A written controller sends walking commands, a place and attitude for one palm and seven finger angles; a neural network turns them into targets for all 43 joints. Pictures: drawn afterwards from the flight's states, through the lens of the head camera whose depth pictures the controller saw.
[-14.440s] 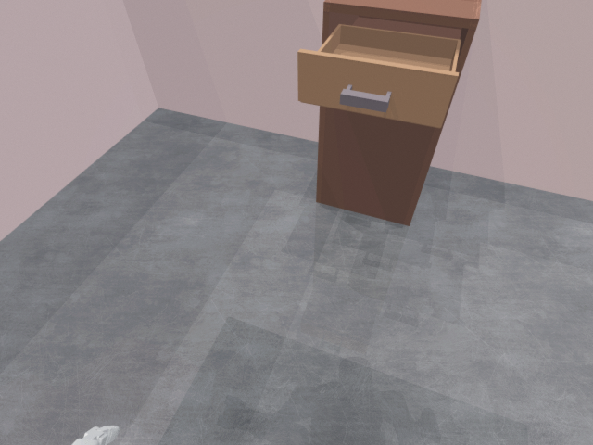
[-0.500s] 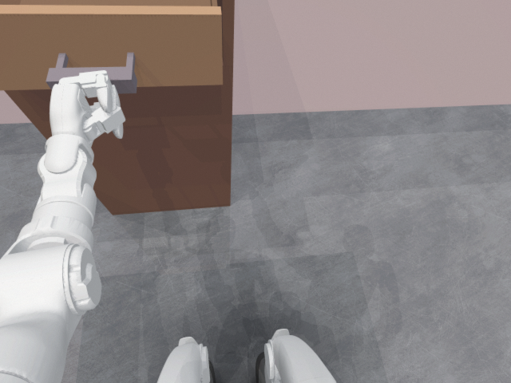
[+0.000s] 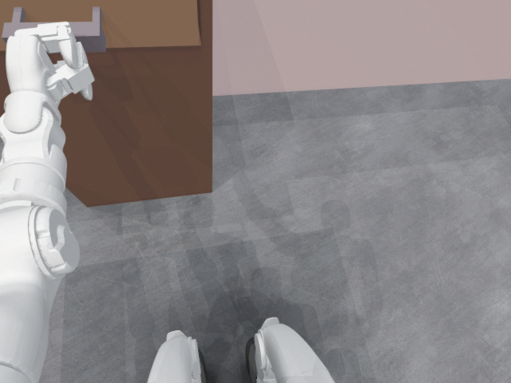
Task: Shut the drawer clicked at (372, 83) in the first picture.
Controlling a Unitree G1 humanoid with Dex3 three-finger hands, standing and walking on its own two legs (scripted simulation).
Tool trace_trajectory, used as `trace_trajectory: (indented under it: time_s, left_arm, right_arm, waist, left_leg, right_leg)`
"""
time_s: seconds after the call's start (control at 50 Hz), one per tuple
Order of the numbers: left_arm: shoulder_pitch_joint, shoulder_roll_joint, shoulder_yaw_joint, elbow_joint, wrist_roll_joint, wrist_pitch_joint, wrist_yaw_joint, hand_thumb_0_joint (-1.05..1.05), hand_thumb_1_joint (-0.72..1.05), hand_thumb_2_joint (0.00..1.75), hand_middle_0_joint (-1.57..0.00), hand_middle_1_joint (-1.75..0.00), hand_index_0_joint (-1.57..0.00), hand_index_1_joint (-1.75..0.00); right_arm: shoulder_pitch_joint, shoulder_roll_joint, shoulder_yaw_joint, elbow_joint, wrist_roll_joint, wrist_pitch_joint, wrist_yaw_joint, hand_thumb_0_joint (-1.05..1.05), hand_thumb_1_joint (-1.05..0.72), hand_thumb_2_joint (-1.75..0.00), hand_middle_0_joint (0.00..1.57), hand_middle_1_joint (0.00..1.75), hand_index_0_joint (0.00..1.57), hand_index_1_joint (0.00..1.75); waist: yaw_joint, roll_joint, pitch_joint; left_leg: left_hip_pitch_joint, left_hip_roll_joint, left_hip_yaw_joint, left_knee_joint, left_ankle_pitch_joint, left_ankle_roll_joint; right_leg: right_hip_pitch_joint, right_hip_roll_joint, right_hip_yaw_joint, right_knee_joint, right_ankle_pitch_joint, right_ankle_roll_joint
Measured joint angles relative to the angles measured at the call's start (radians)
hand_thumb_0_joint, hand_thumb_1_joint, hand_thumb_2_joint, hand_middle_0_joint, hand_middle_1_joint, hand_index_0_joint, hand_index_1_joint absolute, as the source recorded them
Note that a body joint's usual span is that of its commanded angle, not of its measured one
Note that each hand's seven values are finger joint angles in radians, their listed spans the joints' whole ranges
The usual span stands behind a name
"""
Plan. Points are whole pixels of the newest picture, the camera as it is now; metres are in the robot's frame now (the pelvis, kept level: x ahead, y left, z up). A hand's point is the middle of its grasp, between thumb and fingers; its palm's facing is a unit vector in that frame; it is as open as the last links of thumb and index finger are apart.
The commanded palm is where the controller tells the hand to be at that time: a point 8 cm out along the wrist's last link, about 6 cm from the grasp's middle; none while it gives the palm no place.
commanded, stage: push the drawer shut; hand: left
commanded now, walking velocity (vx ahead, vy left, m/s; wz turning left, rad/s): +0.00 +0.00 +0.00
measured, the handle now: (58, 26) +0.64 +0.20 +0.08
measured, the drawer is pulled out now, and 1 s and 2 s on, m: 0.00 0.00 0.00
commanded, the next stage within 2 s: pull the fist back off the drawer in 0.30 s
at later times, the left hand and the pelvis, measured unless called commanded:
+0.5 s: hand (73, 62) +0.57 +0.18 +0.08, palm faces +0.03 -1.00 -0.03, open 3.2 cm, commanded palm +0.59 +0.19 +0.08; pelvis -0.02 +0.01 -0.02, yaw +1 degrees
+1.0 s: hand (78, 73) +0.56 +0.17 +0.08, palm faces +0.05 -1.00 -0.01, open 3.1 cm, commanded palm +0.52 +0.21 +0.08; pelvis -0.01 +0.01 +0.00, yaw -1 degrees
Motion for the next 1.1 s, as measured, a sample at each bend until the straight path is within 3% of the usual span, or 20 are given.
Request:
trace_trajectory:
  time_s: [0.36, 0.66, 0.86, 0.98, 1.1]
  left_arm:
    - [-0.148, 0.083, -0.044, 0.093, 0.033, 0.035, 0.005, 0.0, 0.58, 0.9, -1.4, -1.6, -1.4, -1.6]
    - [-0.21, 0.12, -0.052, 0.094, 0.053, 0.081, 0.005, 0.0, 0.59, 0.89, -1.4, -1.6, -1.4, -1.6]
    - [-0.107, 0.057, -0.013, -0.009, 0.021, 0.08, 0.019, -0.01, 0.68, 0.87, -1.4, -1.6, -1.4, -1.6]
    - [0.024, -0.01, 0.012, -0.093, -0.01, 0.06, 0.033, 0.0, 0.8, 0.88, -1.4, -1.6, -1.4, -1.6]
    - [0.123, -0.07, -0.009, -0.127, -0.039, 0.024, 0.033, 0.01, 0.87, 0.89, -1.4, -1.6, -1.4, -1.6]
  right_arm:
    - [0.025, 0.0, 0.022, 0.019, -0.016, -0.027, -0.005, 0.0, -0.9, -0.9, 0.21, 0.3, 0.2, 0.3]
    - [0.033, -0.005, 0.04, 0.005, -0.021, -0.058, -0.002, 0.0, -0.9, -0.9, 0.21, 0.3, 0.2, 0.3]
    - [0.043, 0.002, 0.028, -0.005, -0.015, -0.037, 0.015, 0.0, -0.9, -0.9, 0.21, 0.3, 0.2, 0.3]
    - [0.039, 0.007, 0.012, -0.016, -0.006, -0.011, 0.025, 0.0, -0.9, -0.9, 0.21, 0.3, 0.2, 0.3]
    - [0.023, 0.009, -0.003, -0.015, 0.005, 0.008, 0.027, 0.0, -0.9, -0.9, 0.21, 0.3, 0.2, 0.3]
  waist:
    - [-0.037, 0.007, 0.001]
    - [-0.06, 0.006, 0.011]
    - [-0.037, 0.01, 0.011]
    - [-0.005, 0.009, 0.003]
    - [0.032, 0.003, -0.006]
  left_leg:
    - [-0.102, -0.007, -0.037, 0.055, 0.007, 0.004]
    - [-0.159, -0.006, -0.037, 0.082, 0.023, 0.014]
    - [-0.113, -0.004, -0.01, 0.055, 0.018, 0.021]
    - [-0.031, 0.0, 0.015, 0.007, 0.009, 0.022]
    - [0.051, -0.005, 0.019, -0.035, -0.002, 0.018]
  right_leg:
    - [-0.077, -0.006, -0.037, 0.03, 0.007, 0.001]
    - [-0.13, -0.007, -0.037, 0.049, 0.028, 0.008]
    - [-0.097, -0.005, -0.009, 0.031, 0.028, 0.017]
    - [-0.029, 0.001, 0.017, -0.008, 0.025, 0.02]
    - [0.049, -0.001, 0.024, -0.043, 0.01, 0.02]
